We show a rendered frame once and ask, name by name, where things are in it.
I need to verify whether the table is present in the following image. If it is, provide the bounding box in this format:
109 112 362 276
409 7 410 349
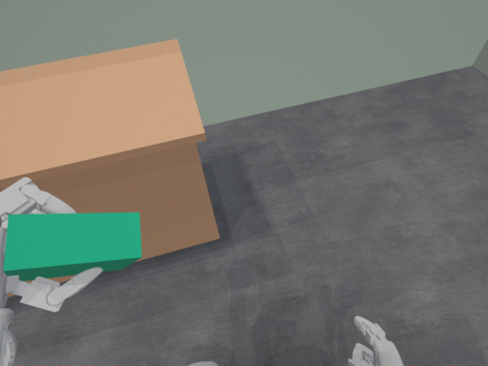
0 39 220 297

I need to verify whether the left robot hand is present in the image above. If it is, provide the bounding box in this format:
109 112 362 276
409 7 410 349
0 177 103 313

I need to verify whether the sponge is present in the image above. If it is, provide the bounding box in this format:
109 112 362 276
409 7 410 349
3 212 142 281

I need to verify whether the right robot hand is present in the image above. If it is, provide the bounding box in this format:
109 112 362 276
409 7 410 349
348 316 403 366

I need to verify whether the left robot forearm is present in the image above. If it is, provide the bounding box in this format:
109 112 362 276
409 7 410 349
0 308 18 366

